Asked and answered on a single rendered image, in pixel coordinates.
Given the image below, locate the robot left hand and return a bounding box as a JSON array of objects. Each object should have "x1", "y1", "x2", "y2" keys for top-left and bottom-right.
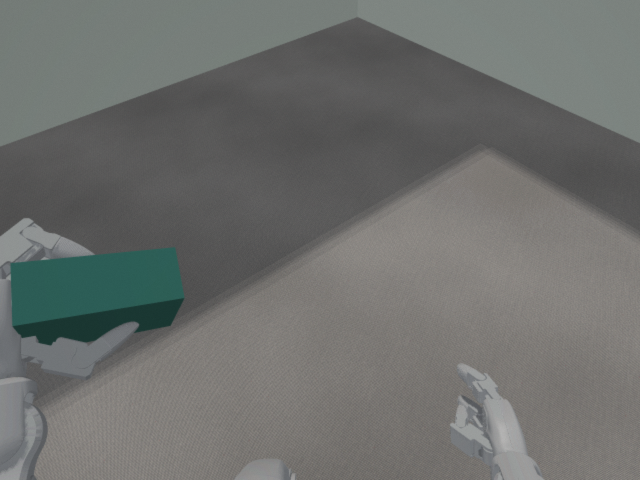
[{"x1": 0, "y1": 218, "x2": 139, "y2": 380}]

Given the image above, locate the left robot thigh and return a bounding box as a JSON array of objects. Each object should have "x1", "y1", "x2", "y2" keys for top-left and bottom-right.
[{"x1": 234, "y1": 459, "x2": 296, "y2": 480}]

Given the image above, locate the robot left forearm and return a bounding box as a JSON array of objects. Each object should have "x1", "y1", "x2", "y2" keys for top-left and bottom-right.
[{"x1": 0, "y1": 376, "x2": 48, "y2": 480}]

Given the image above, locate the sponge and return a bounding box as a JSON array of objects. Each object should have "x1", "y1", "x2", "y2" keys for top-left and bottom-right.
[{"x1": 10, "y1": 247, "x2": 185, "y2": 346}]

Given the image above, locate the robot right hand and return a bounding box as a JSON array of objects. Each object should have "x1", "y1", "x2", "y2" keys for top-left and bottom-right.
[{"x1": 450, "y1": 363, "x2": 528, "y2": 468}]

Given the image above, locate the robot right forearm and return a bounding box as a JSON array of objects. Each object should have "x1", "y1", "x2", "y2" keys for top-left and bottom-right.
[{"x1": 490, "y1": 452, "x2": 544, "y2": 480}]

